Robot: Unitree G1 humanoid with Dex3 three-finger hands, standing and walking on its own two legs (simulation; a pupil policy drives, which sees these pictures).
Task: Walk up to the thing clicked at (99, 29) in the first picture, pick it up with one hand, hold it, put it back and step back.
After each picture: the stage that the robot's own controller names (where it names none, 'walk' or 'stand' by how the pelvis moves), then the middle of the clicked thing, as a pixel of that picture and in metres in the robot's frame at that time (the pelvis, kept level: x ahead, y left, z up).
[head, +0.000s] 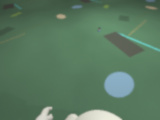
stand; (99, 29) +2.37 -0.15 -0.72
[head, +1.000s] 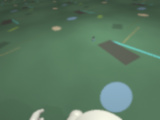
walk; (93, 38) +2.23 +0.14 -0.71
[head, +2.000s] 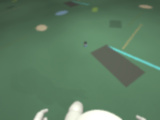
walk; (85, 44) +1.56 +0.28 -0.72
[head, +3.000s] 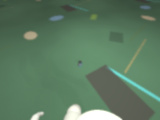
walk; (80, 63) +1.00 +0.25 -0.71
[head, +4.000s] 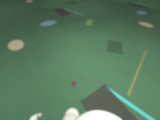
walk; (74, 84) +0.58 +0.22 -0.70
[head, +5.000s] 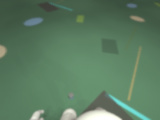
walk; (71, 95) +0.37 +0.18 -0.70
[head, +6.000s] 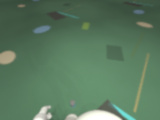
stand; (72, 103) +0.32 +0.20 -0.72
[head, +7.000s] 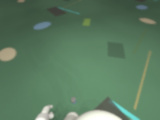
stand; (73, 100) +0.33 +0.20 -0.72
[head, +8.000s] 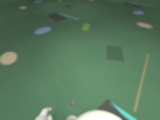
stand; (73, 103) +0.34 +0.20 -0.73
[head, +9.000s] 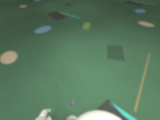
stand; (73, 102) +0.33 +0.21 -0.73
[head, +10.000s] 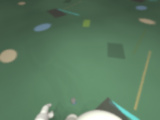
go down; (73, 101) +0.33 +0.20 -0.72
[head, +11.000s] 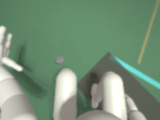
go down; (60, 61) +0.42 +0.22 -0.29
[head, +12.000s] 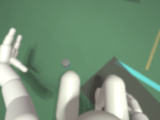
close in; (66, 63) +0.41 +0.21 -0.30
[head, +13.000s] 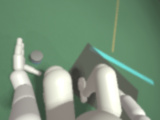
close in; (36, 57) +0.41 +0.25 -0.22
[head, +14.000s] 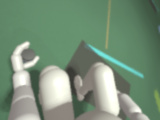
close; (28, 57) +0.40 +0.26 -0.22
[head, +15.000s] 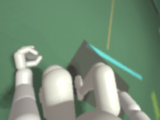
lift; (31, 56) +0.39 +0.25 -0.23
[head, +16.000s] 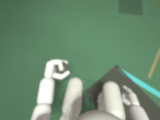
lift; (62, 70) +0.33 +0.20 -0.03
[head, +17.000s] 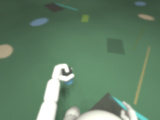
hold; (67, 76) +0.32 +0.17 +0.00
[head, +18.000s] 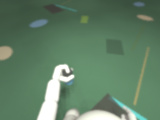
hold; (68, 76) +0.32 +0.17 +0.00
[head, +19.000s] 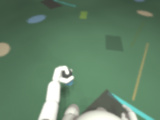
crouch; (67, 77) +0.32 +0.17 -0.03
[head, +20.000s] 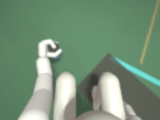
lower; (54, 51) +0.47 +0.22 -0.09
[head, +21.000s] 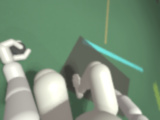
lower; (19, 51) +0.44 +0.28 -0.23
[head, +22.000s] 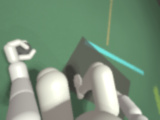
lower; (24, 51) +0.43 +0.27 -0.23
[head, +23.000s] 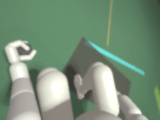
lower; (25, 52) +0.43 +0.27 -0.23
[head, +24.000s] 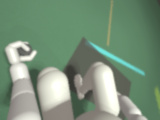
lower; (25, 52) +0.42 +0.27 -0.23
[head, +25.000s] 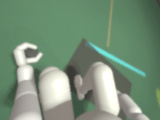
open; (31, 54) +0.42 +0.24 -0.23
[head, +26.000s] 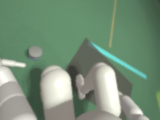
rise; (35, 53) +0.41 +0.24 -0.23
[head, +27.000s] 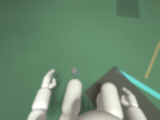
walk; (74, 71) +0.42 +0.17 -0.45
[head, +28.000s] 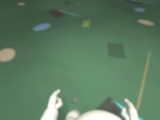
stand; (75, 100) +0.36 +0.16 -0.66
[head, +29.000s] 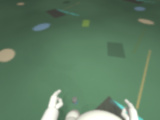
stand; (74, 100) +0.35 +0.17 -0.67
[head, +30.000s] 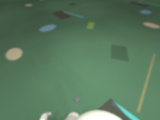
stand; (77, 100) +0.37 +0.16 -0.71
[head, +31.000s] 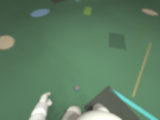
walk; (76, 88) +0.41 +0.12 -0.70
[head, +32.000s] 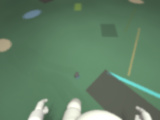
walk; (77, 75) +0.59 +0.20 -0.69
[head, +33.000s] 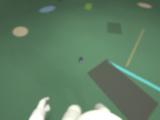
walk; (81, 60) +0.93 +0.19 -0.70
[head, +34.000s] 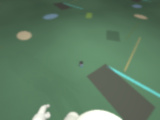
stand; (81, 64) +0.98 +0.17 -0.72
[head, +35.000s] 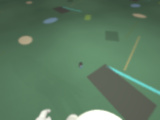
stand; (80, 65) +0.99 +0.20 -0.73
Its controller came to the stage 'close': yes
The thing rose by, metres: 0.72
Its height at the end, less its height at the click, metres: +0.00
